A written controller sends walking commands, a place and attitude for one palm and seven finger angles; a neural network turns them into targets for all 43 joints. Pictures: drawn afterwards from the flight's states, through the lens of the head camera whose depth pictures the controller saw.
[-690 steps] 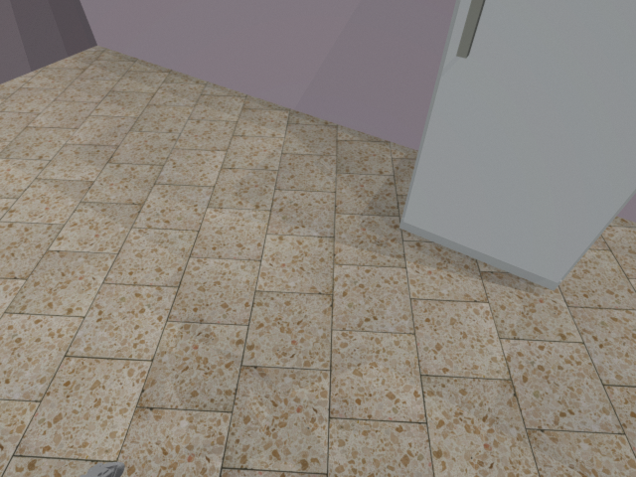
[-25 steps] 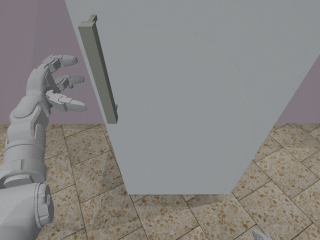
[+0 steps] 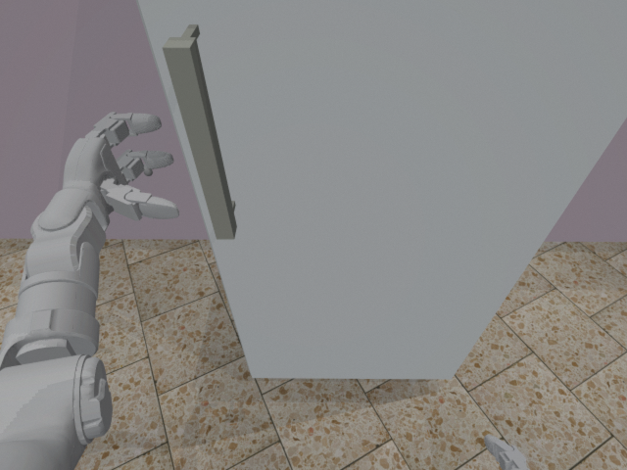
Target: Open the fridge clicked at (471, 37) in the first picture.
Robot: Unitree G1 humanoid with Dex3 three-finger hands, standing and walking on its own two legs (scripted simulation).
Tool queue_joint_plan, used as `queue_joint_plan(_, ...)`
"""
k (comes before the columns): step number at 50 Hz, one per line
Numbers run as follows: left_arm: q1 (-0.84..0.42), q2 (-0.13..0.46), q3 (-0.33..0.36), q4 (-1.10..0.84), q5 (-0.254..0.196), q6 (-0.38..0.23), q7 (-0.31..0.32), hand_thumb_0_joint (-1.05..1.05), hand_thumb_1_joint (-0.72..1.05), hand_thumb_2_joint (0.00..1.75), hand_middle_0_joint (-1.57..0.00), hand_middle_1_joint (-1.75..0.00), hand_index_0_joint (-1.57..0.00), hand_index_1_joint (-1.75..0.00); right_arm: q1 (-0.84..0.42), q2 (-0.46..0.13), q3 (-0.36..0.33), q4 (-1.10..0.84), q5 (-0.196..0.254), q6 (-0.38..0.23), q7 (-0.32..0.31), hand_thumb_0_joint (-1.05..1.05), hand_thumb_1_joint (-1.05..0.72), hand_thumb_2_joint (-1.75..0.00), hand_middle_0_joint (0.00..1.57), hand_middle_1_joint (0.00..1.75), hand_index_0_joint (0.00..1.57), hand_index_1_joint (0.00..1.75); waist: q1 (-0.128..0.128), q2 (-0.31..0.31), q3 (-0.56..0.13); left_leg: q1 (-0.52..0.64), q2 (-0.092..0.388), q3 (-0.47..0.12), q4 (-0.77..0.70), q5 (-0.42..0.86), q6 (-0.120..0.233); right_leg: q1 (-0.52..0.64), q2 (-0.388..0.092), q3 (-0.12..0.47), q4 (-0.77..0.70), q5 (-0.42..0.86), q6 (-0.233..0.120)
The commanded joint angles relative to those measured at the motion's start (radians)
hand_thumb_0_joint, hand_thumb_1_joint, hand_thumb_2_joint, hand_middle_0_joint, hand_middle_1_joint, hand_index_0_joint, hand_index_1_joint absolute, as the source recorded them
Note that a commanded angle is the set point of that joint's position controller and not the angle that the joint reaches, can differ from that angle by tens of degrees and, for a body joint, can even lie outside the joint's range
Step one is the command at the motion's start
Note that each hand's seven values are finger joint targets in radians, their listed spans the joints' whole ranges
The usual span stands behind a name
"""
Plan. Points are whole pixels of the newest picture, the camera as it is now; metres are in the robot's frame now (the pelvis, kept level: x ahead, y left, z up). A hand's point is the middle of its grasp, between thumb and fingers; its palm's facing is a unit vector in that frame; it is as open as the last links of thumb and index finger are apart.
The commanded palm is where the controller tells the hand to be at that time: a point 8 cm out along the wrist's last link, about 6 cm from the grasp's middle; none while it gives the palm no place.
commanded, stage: move the hooked fingers beside the handle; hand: left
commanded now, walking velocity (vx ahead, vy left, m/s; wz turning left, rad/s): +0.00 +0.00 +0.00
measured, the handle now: (211, 146) +0.48 +0.16 +0.19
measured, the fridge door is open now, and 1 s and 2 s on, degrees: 0 0 0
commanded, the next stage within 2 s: feel for the door with the fingertips in 0.16 s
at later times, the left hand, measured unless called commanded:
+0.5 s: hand (166, 169) +0.42 +0.20 +0.19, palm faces +0.01 -1.00 +0.02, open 14.0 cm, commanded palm +0.40 +0.25 +0.19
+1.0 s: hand (171, 161) +0.43 +0.20 +0.19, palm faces +0.06 -1.00 +0.01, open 14.0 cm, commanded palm +0.41 +0.24 +0.19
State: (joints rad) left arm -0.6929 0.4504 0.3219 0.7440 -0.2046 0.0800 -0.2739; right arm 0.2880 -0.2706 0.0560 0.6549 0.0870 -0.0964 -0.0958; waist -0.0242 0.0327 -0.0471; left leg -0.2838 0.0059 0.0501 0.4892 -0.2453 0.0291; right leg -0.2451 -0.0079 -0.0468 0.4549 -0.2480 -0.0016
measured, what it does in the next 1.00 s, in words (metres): stands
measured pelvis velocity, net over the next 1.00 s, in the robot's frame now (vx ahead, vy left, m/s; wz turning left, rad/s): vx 0.00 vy -0.01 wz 0.00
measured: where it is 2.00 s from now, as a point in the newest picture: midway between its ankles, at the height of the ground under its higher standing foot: outside the picture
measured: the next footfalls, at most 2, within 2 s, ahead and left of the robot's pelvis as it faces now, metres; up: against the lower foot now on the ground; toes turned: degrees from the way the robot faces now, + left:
none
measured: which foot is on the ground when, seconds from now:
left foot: down 0.00-1.00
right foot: down 0.00-1.00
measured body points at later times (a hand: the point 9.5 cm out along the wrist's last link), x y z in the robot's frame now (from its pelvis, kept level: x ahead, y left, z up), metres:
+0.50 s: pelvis +0.00 +0.00 +0.00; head +0.01 -0.01 +0.45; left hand +0.41 +0.25 +0.19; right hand +0.12 -0.26 -0.11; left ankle +0.01 +0.10 -0.74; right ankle -0.01 -0.12 -0.74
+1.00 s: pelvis +0.00 -0.01 +0.00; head +0.01 -0.02 +0.45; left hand +0.42 +0.25 +0.20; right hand +0.12 -0.27 -0.11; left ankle +0.01 +0.10 -0.74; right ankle -0.01 -0.12 -0.74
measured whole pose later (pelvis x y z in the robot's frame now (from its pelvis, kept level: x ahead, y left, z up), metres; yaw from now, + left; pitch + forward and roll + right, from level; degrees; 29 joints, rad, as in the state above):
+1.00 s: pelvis +0.00 -0.01 +0.00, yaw +0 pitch +2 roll -1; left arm -0.74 0.42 0.29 0.75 -0.20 0.08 -0.21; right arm 0.29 -0.27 0.05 0.67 0.09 -0.06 -0.10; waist -0.02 0.03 -0.04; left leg -0.26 0.02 0.04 0.48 -0.24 0.01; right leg -0.23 0.01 -0.06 0.44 -0.25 -0.02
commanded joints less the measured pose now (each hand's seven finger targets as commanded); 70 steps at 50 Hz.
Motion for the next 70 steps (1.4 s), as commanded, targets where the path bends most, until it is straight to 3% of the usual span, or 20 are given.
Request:
queue_joint_plan(1, -0.463, 0.335, 0.114, -0.303, -0.004, -0.113, 0.01, 0.0, -0.5, 0.3, -0.3, -1.2, -0.3, -1.2, -0.023, -0.143, -0.058, -0.143, -0.01, -0.038, -0.005, 0.0, -0.9, -0.9, 0.2, 0.3, 0.2, 0.3, 0.011, 0.039, -0.335, 0.213, 0.009, -0.062, -0.039, 0.287, 0.012, 0.07, 0.012, 0.024, -0.032, 0.301, -0.029)
queue_joint_plan(3, -0.469, 0.289, 0.077, -0.295, -0.009, -0.115, -0.001, 0.0, -0.5, 0.3, -0.3, -1.2, -0.3, -1.2, -0.028, -0.137, -0.056, -0.141, -0.005, -0.038, -0.006, 0.0, -0.9, -0.9, 0.2, 0.3, 0.2, 0.3, -0.002, 0.049, -0.291, 0.217, 0.013, -0.063, -0.042, 0.285, 0.009, 0.042, 0.016, 0.016, -0.036, 0.293, -0.029)
queue_joint_plan(7, -0.416, 0.302, 0.091, -0.204, -0.018, -0.08, -0.023, 0.0, -0.5, 0.3, -0.3, -1.2, -0.3, -1.2, -0.022, -0.147, -0.056, -0.136, 0.0, -0.033, -0.011, 0.0, -0.9, -0.9, 0.2, 0.3, 0.2, 0.3, -0.003, -0.001, -0.235, 0.165, 0.011, -0.053, -0.051, 0.225, 0.014, 0.031, 0.016, 0.015, -0.048, 0.266, -0.025)
queue_joint_plan(11, -0.413, 0.313, 0.091, -0.24, -0.019, -0.08, -0.035, 0.0, -0.5, 0.3, -0.3, -1.2, -0.3, -1.2, -0.024, -0.148, -0.059, -0.147, 0.001, -0.032, -0.012, 0.0, -0.9, -0.9, 0.2, 0.3, 0.2, 0.3, -0.003, 0.036, -0.264, 0.18, 0.008, -0.053, -0.043, 0.233, 0.016, 0.034, 0.015, 0.02, -0.047, 0.268, -0.027)
queue_joint_plan(17, -0.519, 0.174, -0.025, -0.315, -0.039, -0.089, -0.033, 0.0, -0.5, 0.3, -0.3, -1.2, -0.3, -1.2, -0.022, -0.142, -0.061, -0.13, 0.002, -0.048, -0.013, 0.0, -0.9, -0.9, 0.2, 0.3, 0.2, 0.3, -0.033, 0.07, -0.277, 0.261, 0.014, -0.085, -0.036, 0.25, 0.006, -0.035, 0.024, 0.003, -0.047, 0.229, -0.032)
queue_joint_plan(22, -0.466, 0.146, -0.012, -0.27, -0.03, -0.05, 0.029, 0.0, -0.5, 0.3, -0.3, -1.2, -0.3, -1.2, -0.029, -0.138, -0.06, -0.118, -0.002, -0.044, -0.002, 0.0, -0.9, -0.9, 0.2, 0.3, 0.2, 0.3, -0.01, 0.001, -0.246, 0.21, 0.011, -0.083, -0.048, 0.221, 0.005, -0.023, 0.023, -0.002, -0.048, 0.21, -0.03)
queue_joint_plan(25, -0.459, 0.215, 0.044, -0.265, -0.007, -0.047, 0.07, 0.0, -0.5, 0.3, -0.3, -1.2, -0.3, -1.2, -0.027, -0.143, -0.061, -0.117, -0.009, -0.032, 0.0, 0.0, -0.9, -0.9, 0.2, 0.3, 0.2, 0.3, 0.005, -0.038, -0.257, 0.179, 0.011, -0.072, -0.052, 0.216, 0.011, 0.017, 0.019, 0.005, -0.049, 0.212, -0.027)
queue_joint_plan(27, -0.486, 0.185, 0.021, -0.322, 0.005, -0.058, 0.087, 0.0, -0.5, 0.3, -0.3, -1.2, -0.3, -1.2, -0.044, -0.129, -0.056, -0.134, -0.009, -0.029, 0.003, 0.0, -0.9, -0.9, 0.2, 0.3, 0.2, 0.3, 0.008, 0.016, -0.287, 0.198, 0.008, -0.063, -0.051, 0.248, 0.01, 0.039, 0.016, 0.012, -0.04, 0.252, -0.028)
queue_joint_plan(30, -0.417, 0.208, 0.058, -0.368, 0.007, -0.079, 0.099, 0.0, -0.5, 0.3, -0.3, -1.2, -0.3, -1.2, -0.044, -0.124, -0.058, -0.146, -0.016, -0.027, 0.008, 0.0, -0.9, -0.9, 0.2, 0.3, 0.2, 0.3, 0.031, 0.003, -0.338, 0.225, 0.013, -0.061, -0.044, 0.327, 0.008, 0.092, 0.019, 0.012, -0.029, 0.32, -0.029)
queue_joint_plan(32, -0.433, 0.15, 0.016, -0.394, 0.002, -0.075, 0.096, 0.0, -0.5, 0.3, -0.3, -1.2, -0.3, -1.2, -0.057, -0.116, -0.056, -0.145, -0.011, -0.027, 0.01, 0.0, -0.9, -0.9, 0.2, 0.3, 0.2, 0.3, 0.016, 0.014, -0.31, 0.231, 0.013, -0.055, -0.046, 0.336, 0.008, 0.08, 0.02, 0.013, -0.031, 0.341, -0.028)
queue_joint_plan(35, -0.378, 0.179, 0.045, -0.32, 0.003, -0.036, 0.099, 0.0, -0.5, 0.3, -0.3, -1.2, -0.3, -1.2, -0.055, -0.125, -0.059, -0.141, -0.009, -0.013, 0.003, 0.0, -0.9, -0.9, 0.2, 0.3, 0.2, 0.3, 0.019, -0.046, -0.257, 0.19, 0.013, -0.044, -0.054, 0.277, 0.015, 0.075, 0.021, 0.013, -0.047, 0.309, -0.022)
queue_joint_plan(38, -0.442, 0.199, 0.044, -0.295, 0.009, -0.013, 0.097, 0.0, -0.5, 0.3, -0.3, -1.2, -0.3, -1.2, -0.057, -0.124, -0.054, -0.136, -0.006, -0.005, -0.006, 0.0, -0.9, -0.9, 0.2, 0.3, 0.2, 0.3, 0.004, -0.028, -0.228, 0.165, 0.006, -0.039, -0.061, 0.226, 0.018, 0.063, 0.015, 0.023, -0.06, 0.282, -0.019)
queue_joint_plan(40, -0.464, 0.219, 0.05, -0.3, 0.01, -0.027, 0.091, 0.0, -0.5, 0.3, -0.3, -1.2, -0.3, -1.2, -0.051, -0.127, -0.057, -0.137, -0.007, -0.002, -0.01, 0.0, -0.9, -0.9, 0.2, 0.3, 0.2, 0.3, -0.001, -0.034, -0.249, 0.177, 0.006, -0.038, -0.055, 0.225, 0.022, 0.07, 0.014, 0.025, -0.063, 0.278, -0.018)
queue_joint_plan(45, -0.548, 0.153, -0.02, -0.269, -0.003, -0.068, 0.056, 0.0, -0.5, 0.3, -0.3, -1.2, -0.3, -1.2, -0.033, -0.127, -0.062, -0.119, -0.005, -0.012, -0.015, 0.0, -0.9, -0.9, 0.2, 0.3, 0.2, 0.3, -0.029, 0.005, -0.278, 0.22, 0.002, -0.042, -0.036, 0.255, 0.021, 0.047, 0.016, 0.024, -0.055, 0.31, -0.02)
queue_joint_plan(50, -0.552, 0.2, 0.009, -0.152, 0.001, -0.069, 0.049, 0.0, -0.5, 0.3, -0.3, -1.2, -0.3, -1.2, -0.014, -0.139, -0.063, -0.102, -0.004, -0.009, -0.013, 0.0, -0.9, -0.9, 0.2, 0.3, 0.2, 0.3, -0.027, -0.017, -0.242, 0.169, -0.002, -0.042, -0.036, 0.204, 0.022, 0.023, 0.014, 0.024, -0.059, 0.266, -0.018)
queue_joint_plan(55, -0.591, 0.166, -0.018, -0.202, 0.002, -0.113, 0.056, 0.0, -0.5, 0.3, -0.3, -1.2, -0.3, -1.2, -0.001, -0.136, -0.069, -0.108, -0.008, -0.016, -0.004, 0.0, -0.9, -0.9, 0.2, 0.3, 0.2, 0.3, -0.027, 0.006, -0.312, 0.211, 0.0, -0.047, -0.023, 0.275, 0.022, 0.041, 0.017, 0.021, -0.04, 0.319, -0.021)
queue_joint_plan(59, -0.653, 0.164, -0.022, -0.144, 0.003, -0.114, 0.059, 0.0, -0.5, 0.3, -0.3, -1.2, -0.3, -1.2, 0.005, -0.141, -0.066, -0.09, -0.007, -0.019, -0.006, 0.0, -0.9, -0.9, 0.2, 0.3, 0.2, 0.3, -0.044, -0.012, -0.25, 0.181, 0.001, -0.056, -0.035, 0.198, 0.02, -0.007, 0.021, 0.02, -0.054, 0.243, -0.02)
queue_joint_plan(64, -0.723, 0.176, -0.026, -0.058, 0.02, -0.129, 0.066, 0.0, -0.5, 0.3, -0.3, -1.2, -0.3, -1.2, 0.029, -0.145, -0.063, -0.068, -0.013, -0.026, -0.009, 0.0, -0.9, -0.9, 0.2, 0.3, 0.2, 0.3, -0.058, -0.008, -0.24, 0.164, 0.002, -0.065, -0.037, 0.155, 0.019, -0.039, 0.019, 0.02, -0.056, 0.189, -0.019)
queue_joint_plan(67, -0.698, 0.195, -0.007, -0.032, 0.022, -0.148, 0.063, 0.0, -0.5, 0.3, -0.3, -1.2, -0.3, -1.2, 0.036, -0.145, -0.062, -0.068, -0.014, -0.03, -0.006, 0.0, -0.9, -0.9, 0.2, 0.3, 0.2, 0.3, -0.047, -0.003, -0.26, 0.157, 0.001, -0.066, -0.034, 0.149, 0.018, -0.031, 0.018, 0.02, -0.051, 0.183, -0.021)
queue_joint_plan(70, -0.668, 0.125, -0.051, -0.052, 0.01, -0.167, 0.056, 0.0, -0.5, 0.3, -0.3, -1.2, -0.3, -1.2, 0.035, -0.141, -0.062, -0.08, -0.014, -0.041, 0.0, 0.0, -0.9, -0.9, 0.2, 0.3, 0.2, 0.3, -0.044, 0.0, -0.276, 0.177, 0.004, -0.07, -0.031, 0.16, 0.016, -0.035, 0.021, 0.012, -0.043, 0.177, -0.025)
